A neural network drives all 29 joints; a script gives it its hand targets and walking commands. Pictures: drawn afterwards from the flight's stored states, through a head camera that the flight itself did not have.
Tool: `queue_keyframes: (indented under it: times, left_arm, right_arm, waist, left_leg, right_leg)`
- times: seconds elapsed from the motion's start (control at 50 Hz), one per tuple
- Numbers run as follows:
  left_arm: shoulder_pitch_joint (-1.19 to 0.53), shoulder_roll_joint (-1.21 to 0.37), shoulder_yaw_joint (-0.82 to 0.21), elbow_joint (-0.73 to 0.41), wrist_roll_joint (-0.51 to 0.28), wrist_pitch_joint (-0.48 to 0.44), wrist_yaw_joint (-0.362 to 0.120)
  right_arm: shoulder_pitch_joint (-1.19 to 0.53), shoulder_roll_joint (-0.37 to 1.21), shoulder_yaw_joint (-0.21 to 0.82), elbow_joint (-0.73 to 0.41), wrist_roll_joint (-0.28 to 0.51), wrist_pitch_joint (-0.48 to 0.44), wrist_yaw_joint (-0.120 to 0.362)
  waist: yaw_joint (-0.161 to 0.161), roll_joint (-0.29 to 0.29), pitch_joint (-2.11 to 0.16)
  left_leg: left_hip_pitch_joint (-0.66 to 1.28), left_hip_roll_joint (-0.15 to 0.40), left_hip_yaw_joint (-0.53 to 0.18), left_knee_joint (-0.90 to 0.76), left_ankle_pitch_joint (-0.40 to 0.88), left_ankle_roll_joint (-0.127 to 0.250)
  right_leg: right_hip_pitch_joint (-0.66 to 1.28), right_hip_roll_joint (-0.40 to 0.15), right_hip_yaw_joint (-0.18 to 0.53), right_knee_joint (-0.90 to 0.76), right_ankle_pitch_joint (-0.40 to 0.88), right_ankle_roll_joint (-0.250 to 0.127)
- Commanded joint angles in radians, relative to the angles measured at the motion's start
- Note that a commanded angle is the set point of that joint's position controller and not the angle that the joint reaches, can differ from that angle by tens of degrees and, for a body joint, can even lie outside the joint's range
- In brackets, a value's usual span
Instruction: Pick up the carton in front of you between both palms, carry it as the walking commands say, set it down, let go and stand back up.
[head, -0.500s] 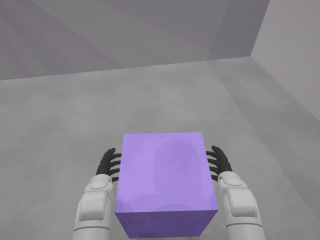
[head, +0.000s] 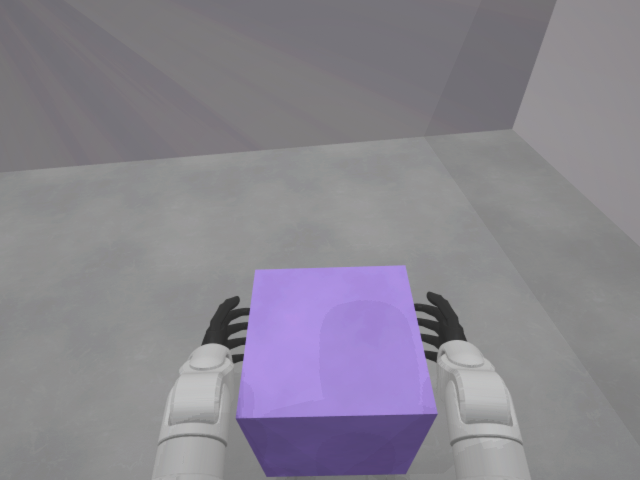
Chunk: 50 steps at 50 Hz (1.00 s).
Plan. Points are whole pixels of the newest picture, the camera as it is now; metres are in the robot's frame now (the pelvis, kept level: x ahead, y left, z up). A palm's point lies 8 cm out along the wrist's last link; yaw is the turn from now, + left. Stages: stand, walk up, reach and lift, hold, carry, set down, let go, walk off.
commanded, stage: hold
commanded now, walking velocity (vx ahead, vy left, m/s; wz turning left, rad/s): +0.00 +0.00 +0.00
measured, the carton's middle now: (333, 375) +0.29 +0.00 -0.05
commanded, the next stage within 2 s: set down in 0.16 s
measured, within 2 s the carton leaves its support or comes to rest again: neither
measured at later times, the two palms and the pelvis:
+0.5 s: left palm (215, 342) +0.30 +0.17 +0.02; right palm (427, 324) +0.33 -0.13 +0.02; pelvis +0.01 -0.01 -0.01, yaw +5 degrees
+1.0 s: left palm (238, 378) +0.36 +0.17 -0.19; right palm (397, 362) +0.39 -0.12 -0.20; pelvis -0.02 +0.00 -0.11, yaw +5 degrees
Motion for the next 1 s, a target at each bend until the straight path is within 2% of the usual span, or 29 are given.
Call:
queue_keyframes:
  times: [0.0,0.02,0.06,0.14,0.16,0.22,0.24,0.26,0.28,0.3,0.32,0.34,0.4,0.48,0.52,0.6,0.64,0.68,0.7,0.72,0.76,0.78,0.8,0.82,0.84,0.86,0.9,0.96,0.98]
  left_arm:
    - [-0.541,-0.836,-0.523,-0.08,-0.233,-0.039,-0.247]
    - [-0.501,-0.86,-0.535,-0.085,-0.233,-0.031,-0.245]
    - [-0.521,-0.902,-0.508,-0.029,-0.229,-0.032,-0.259]
    - [-0.579,-0.926,-0.483,-0.02,-0.214,-0.032,-0.277]
    - [-0.6,-0.941,-0.457,0.037,-0.223,-0.028,-0.29]
    - [-0.568,-0.934,-0.453,0.08,-0.196,-0.028,-0.305]
    - [-0.626,-0.941,-0.437,0.1,-0.203,-0.029,-0.31]
    - [-0.598,-0.917,-0.404,0.11,-0.181,-0.029,-0.302]
    - [-0.668,-0.914,-0.386,0.138,-0.18,-0.042,-0.312]
    - [-0.701,-0.912,-0.357,0.184,-0.17,-0.061,-0.317]
    - [-0.693,-0.865,-0.342,0.225,-0.144,-0.07,-0.318]
    - [-0.73,-0.851,-0.295,0.297,-0.121,-0.087,-0.313]
    - [-0.81,-0.823,-0.168,0.307,-0.047,-0.145,-0.279]
    - [-0.754,-0.769,-0.051,0.44,0.04,-0.228,-0.229]
    - [-0.71,-0.737,0.029,0.427,0.086,-0.271,-0.187]
    - [-0.75,-0.739,-0.065,0.362,0.023,-0.42,-0.153]
    - [-0.749,-0.78,-0.102,0.37,0.011,-0.489,-0.137]
    - [-0.806,-0.796,-0.205,0.348,-0.021,-0.531,-0.136]
    - [-0.874,-0.787,-0.221,0.325,-0.046,-0.558,-0.128]
    - [-0.806,-0.839,-0.242,0.352,-0.05,-0.568,-0.128]
    - [-0.865,-0.804,-0.29,0.325,-0.075,-0.596,-0.111]
    - [-0.925,-0.801,-0.325,0.32,-0.084,-0.613,-0.11]
    - [-0.862,-0.834,-0.32,0.327,-0.106,-0.61,-0.11]
    - [-0.862,-0.855,-0.372,0.314,-0.117,-0.612,-0.099]
    - [-0.784,-0.886,-0.362,0.349,-0.096,-0.601,-0.089]
    - [-0.863,-0.805,-0.328,0.369,-0.091,-0.591,-0.094]
    - [-0.913,-0.841,-0.386,0.301,-0.107,-0.576,-0.108]
    - [-1.046,-0.808,-0.343,0.276,-0.171,-0.547,-0.122]
    - [-1.012,-0.838,-0.343,0.29,-0.134,-0.527,-0.114]
  right_arm:
    - [-0.454,0.938,0.515,0.009,0.205,-0.031,0.257]
    - [-0.46,0.971,0.55,0.016,0.243,-0.034,0.268]
    - [-0.491,0.961,0.548,-0.029,0.239,-0.041,0.279]
    - [-0.558,0.976,0.531,0.037,0.25,-0.034,0.3]
    - [-0.538,0.985,0.526,0.019,0.234,-0.027,0.305]
    - [-0.58,1.006,0.5,0.094,0.244,-0.015,0.298]
    - [-0.561,0.984,0.501,0.079,0.217,-0.025,0.293]
    - [-0.59,0.992,0.48,0.111,0.22,-0.028,0.296]
    - [-0.569,0.976,0.392,0.195,0.166,-0.039,0.291]
    - [-0.656,0.989,0.402,0.18,0.17,-0.048,0.279]
    - [-0.606,0.991,0.335,0.269,0.163,-0.052,0.281]
    - [-0.659,0.996,0.34,0.34,0.177,-0.078,0.288]
    - [-0.729,0.965,0.223,0.403,0.09,-0.136,0.28]
    - [-0.711,0.75,0.056,0.464,-0.032,-0.237,0.227]
    - [-0.749,0.656,0.027,0.458,-0.07,-0.298,0.219]
    - [-0.734,0.683,0.116,0.465,-0.019,-0.459,0.226]
    - [-0.723,0.664,0.121,0.518,-0.042,-0.502,0.218]
    - [-0.748,0.709,0.172,0.527,-0.021,-0.56,0.211]
    - [-0.767,0.767,0.171,0.573,-0.01,-0.577,0.217]
    - [-0.805,0.759,0.229,0.486,0.028,-0.608,0.204]
    - [-0.818,0.71,0.232,0.527,-0.009,-0.625,0.215]
    - [-0.877,0.791,0.33,0.466,0.06,-0.641,0.221]
    - [-0.834,0.808,0.373,0.432,0.099,-0.641,0.213]
    - [-0.897,0.802,0.361,0.447,0.076,-0.642,0.216]
    - [-0.872,0.788,0.352,0.439,0.082,-0.645,0.222]
    - [-0.855,0.714,0.299,0.495,0.049,-0.625,0.23]
    - [-0.857,0.786,0.341,0.435,0.077,-0.608,0.214]
    - [-1.036,0.693,0.322,0.425,0.082,-0.59,0.219]
    - [-1.027,0.759,0.375,0.454,0.097,-0.571,0.204]
  waist:
    - [-0.03,-0.05,-0.218]
    - [0.048,0.0,-0.221]
    - [-0.027,-0.008,-0.198]
    - [0.036,-0.023,-0.23]
    - [-0.026,-0.055,-0.217]
    - [0.027,-0.025,-0.163]
    - [-0.049,-0.019,-0.232]
    - [0.02,-0.002,-0.177]
    - [-0.046,-0.035,-0.148]
    - [-0.003,-0.066,-0.188]
    - [-0.066,-0.036,-0.155]
    - [0.006,-0.014,-0.184]
    - [0.017,-0.092,-0.148]
    - [-0.043,-0.015,-0.126]
    - [0.002,0.016,-0.201]
    - [-0.034,-0.05,-0.46]
    - [-0.004,-0.009,-0.506]
    - [-0.039,0.056,-0.638]
    - [-0.024,-0.024,-0.708]
    - [0.023,0.017,-0.786]
    - [-0.065,-0.031,-0.882]
    - [0.007,-0.052,-0.968]
    - [0.005,-0.021,-1.045]
    - [-0.012,-0.049,-1.082]
    - [0.038,0.01,-1.095]
    - [-0.016,0.016,-0.978]
    - [0.005,0.034,-1.056]
    - [-0.053,-0.099,-1.055]
    - [0.058,-0.029,-1.132]
  left_leg:
    - [-0.24,-0.051,-0.06,-0.174,-0.049,0.056]
    - [-0.242,-0.061,-0.059,-0.162,-0.026,0.055]
    - [-0.306,-0.048,-0.058,-0.19,-0.151,0.067]
    - [-0.304,-0.084,-0.02,-0.123,-0.139,0.038]
    - [-0.315,-0.037,-0.052,-0.157,-0.135,0.068]
    - [-0.317,-0.071,-0.035,-0.129,-0.117,0.056]
    - [-0.288,-0.064,-0.047,-0.13,-0.163,0.055]
    - [-0.309,-0.066,-0.032,-0.154,-0.126,0.048]
    - [-0.373,-0.059,-0.044,-0.121,-0.145,0.038]
    - [-0.358,-0.073,-0.03,-0.078,-0.181,0.05]
    - [-0.346,-0.056,-0.037,-0.081,-0.17,0.048]
    - [-0.328,-0.067,-0.033,-0.064,-0.184,0.051]
    - [-0.392,-0.066,-0.049,0.005,-0.16,0.049]
    - [-0.508,-0.099,-0.027,0.084,-0.103,0.025]
    - [-0.559,-0.087,-0.046,0.097,-0.043,0.026]
    - [-0.59,-0.106,-0.036,0.223,0.189,-0.009]
    - [-0.708,-0.112,-0.026,0.252,0.253,-0.028]
    - [-0.702,-0.132,-0.011,0.328,0.234,-0.032]
    - [-0.705,-0.123,-0.031,0.334,0.219,-0.033]
    - [-0.755,-0.133,-0.014,0.377,0.298,-0.044]
    - [-0.784,-0.139,-0.02,0.428,0.343,-0.058]
    - [-0.742,-0.128,-0.025,0.483,0.387,-0.038]
    - [-0.833,-0.139,-0.004,0.502,0.341,-0.054]
    - [-0.849,-0.139,-0.023,0.532,0.352,-0.058]
    - [-0.842,-0.151,-0.009,0.52,0.346,-0.064]
    - [-0.959,-0.146,-0.005,0.554,0.308,-0.062]
    - [-0.951,-0.158,0.014,0.605,0.288,-0.074]
    - [-1.144,-0.159,0.002,0.659,0.07,-0.068]
    - [-1.12,-0.168,0.052,0.65,-0.011,-0.062]
  right_leg:
    - [0.237,0.097,0.055,-0.026,-0.039,0.002]
    - [0.235,0.092,0.062,-0.026,-0.038,-0.007]
    - [0.25,0.107,0.052,-0.01,-0.118,0.006]
    - [0.271,0.064,0.09,-0.084,-0.28,0.012]
    - [0.234,0.082,0.081,-0.042,-0.213,0.012]
    - [0.233,0.052,0.124,-0.07,-0.238,0.017]
    - [0.238,0.071,0.089,-0.057,-0.232,-0.002]
    - [0.219,0.065,0.088,-0.054,-0.187,0.009]
    - [0.245,0.071,0.093,-0.05,-0.198,-0.014]
    - [0.259,0.053,0.114,-0.039,-0.308,0.015]
    - [0.204,0.04,0.147,-0.053,-0.35,0.012]
    - [0.201,0.044,0.125,-0.031,-0.305,0.014]
    - [0.114,0.046,0.132,-0.001,-0.356,0.007]
    - [-0.002,0.049,0.117,0.09,-0.156,-0.008]
    - [-0.083,0.083,0.052,0.182,-0.028,-0.015]
    - [-0.163,0.112,0.053,0.302,0.216,-0.017]
    - [-0.198,0.118,0.06,0.361,0.272,-0.027]
    - [-0.26,0.13,0.056,0.422,0.269,-0.02]
    - [-0.325,0.134,0.05,0.441,0.236,-0.019]
    - [-0.294,0.122,0.08,0.465,0.319,-0.021]
    - [-0.419,0.138,0.03,0.532,0.324,-0.006]
    - [-0.442,0.131,0.052,0.559,0.376,0.004]
    - [-0.377,0.119,0.066,0.588,0.424,0.009]
    - [-0.407,0.142,0.03,0.65,0.365,0.012]
    - [-0.494,0.156,0.029,0.662,0.298,0.012]
    - [-0.628,0.133,0.039,0.656,0.284,0.004]
    - [-0.603,0.145,0.055,0.677,0.273,0.01]
    - [-0.672,0.138,0.004,0.756,0.089,0.011]
    - [-0.64,0.148,0.025,0.756,0.012,0.02]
